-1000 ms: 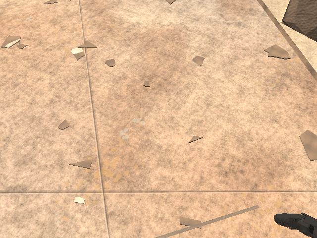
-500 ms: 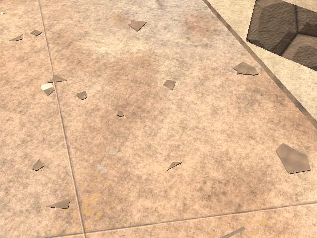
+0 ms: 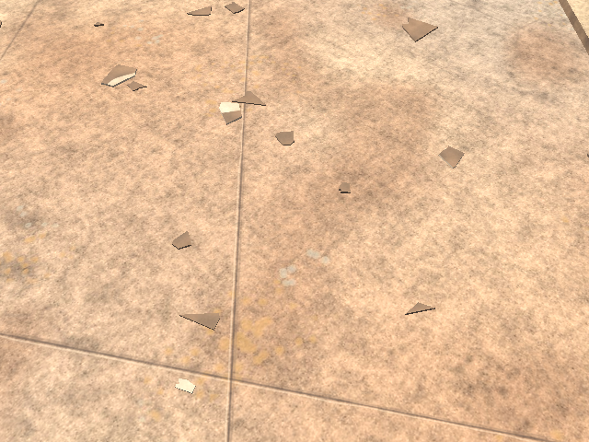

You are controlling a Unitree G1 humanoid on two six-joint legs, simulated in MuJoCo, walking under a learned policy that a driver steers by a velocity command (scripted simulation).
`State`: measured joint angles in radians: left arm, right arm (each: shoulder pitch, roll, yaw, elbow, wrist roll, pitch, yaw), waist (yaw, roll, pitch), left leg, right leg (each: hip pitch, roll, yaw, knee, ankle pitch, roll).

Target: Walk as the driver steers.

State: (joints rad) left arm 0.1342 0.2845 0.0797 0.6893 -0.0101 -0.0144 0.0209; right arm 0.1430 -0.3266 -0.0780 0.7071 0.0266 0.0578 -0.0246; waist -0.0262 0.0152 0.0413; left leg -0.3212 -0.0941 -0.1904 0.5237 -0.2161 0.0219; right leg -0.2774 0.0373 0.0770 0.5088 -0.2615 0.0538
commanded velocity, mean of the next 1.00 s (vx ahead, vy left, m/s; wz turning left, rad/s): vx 0.32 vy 0.00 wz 0.04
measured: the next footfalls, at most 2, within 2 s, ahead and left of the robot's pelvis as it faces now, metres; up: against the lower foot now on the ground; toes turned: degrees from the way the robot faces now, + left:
right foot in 0.02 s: +0.05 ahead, -0.13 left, +0.00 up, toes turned +5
left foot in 0.42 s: +0.03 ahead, +0.15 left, +0.00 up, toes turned +13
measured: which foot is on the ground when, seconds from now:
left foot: down 0.00-0.02, up 0.04-0.40, down 0.42-0.88, up 0.90-1.00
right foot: up 0.00-0.00, down 0.02-0.42, up 0.44-0.88, down 0.90-1.00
